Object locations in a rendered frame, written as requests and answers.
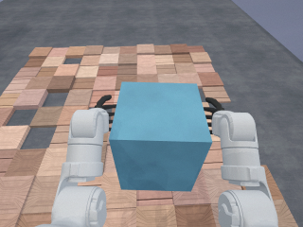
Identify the robot left upper arm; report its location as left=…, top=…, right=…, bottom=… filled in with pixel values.
left=35, top=185, right=107, bottom=227

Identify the robot left hand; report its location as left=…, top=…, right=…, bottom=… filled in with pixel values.
left=95, top=95, right=116, bottom=131

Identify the robot right forearm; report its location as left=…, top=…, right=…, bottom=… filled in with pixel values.
left=211, top=110, right=278, bottom=223

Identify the robot right hand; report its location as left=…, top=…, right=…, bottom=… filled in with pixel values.
left=204, top=97, right=224, bottom=134

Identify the carton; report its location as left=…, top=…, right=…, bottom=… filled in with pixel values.
left=109, top=81, right=213, bottom=192

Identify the robot left forearm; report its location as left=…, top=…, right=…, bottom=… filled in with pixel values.
left=51, top=108, right=109, bottom=221

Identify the robot right upper arm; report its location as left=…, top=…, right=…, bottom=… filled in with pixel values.
left=218, top=189, right=278, bottom=227

